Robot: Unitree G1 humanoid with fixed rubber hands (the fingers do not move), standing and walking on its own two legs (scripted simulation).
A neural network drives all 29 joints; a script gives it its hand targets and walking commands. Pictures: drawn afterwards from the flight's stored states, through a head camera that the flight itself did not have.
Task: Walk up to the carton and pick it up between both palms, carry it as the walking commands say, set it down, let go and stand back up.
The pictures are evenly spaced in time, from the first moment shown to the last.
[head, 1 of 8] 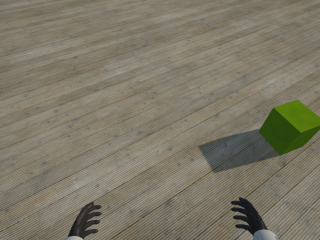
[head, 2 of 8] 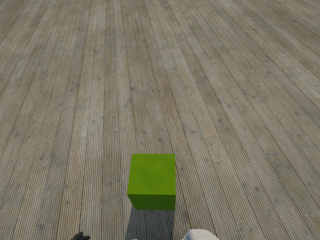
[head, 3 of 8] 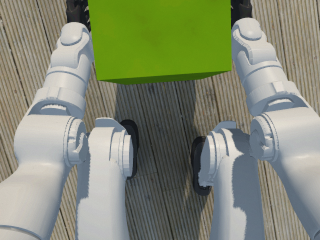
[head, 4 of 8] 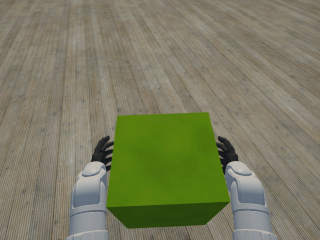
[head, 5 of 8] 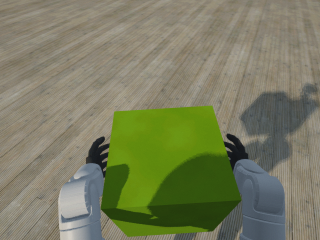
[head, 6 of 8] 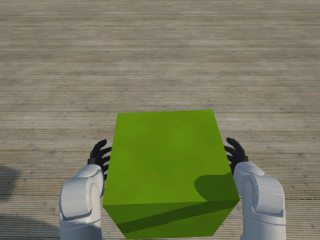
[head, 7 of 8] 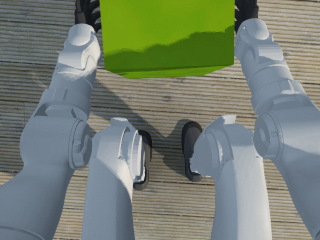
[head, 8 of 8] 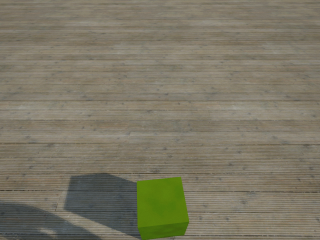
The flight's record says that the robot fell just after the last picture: no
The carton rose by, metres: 0.66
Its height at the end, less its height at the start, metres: +0.00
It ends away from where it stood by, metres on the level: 1.57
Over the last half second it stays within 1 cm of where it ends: yes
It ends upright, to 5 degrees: yes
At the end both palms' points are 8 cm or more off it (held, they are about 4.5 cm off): yes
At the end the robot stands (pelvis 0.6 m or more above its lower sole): yes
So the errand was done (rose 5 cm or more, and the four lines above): yes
